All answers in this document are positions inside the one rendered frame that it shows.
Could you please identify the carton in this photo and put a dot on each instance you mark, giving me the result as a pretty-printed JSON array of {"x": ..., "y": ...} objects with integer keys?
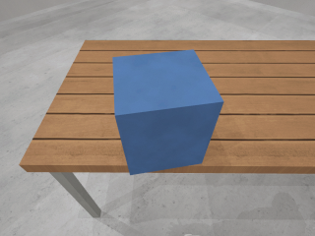
[{"x": 166, "y": 108}]

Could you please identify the table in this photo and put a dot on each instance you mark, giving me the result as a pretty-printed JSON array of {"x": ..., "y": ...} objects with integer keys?
[{"x": 266, "y": 124}]

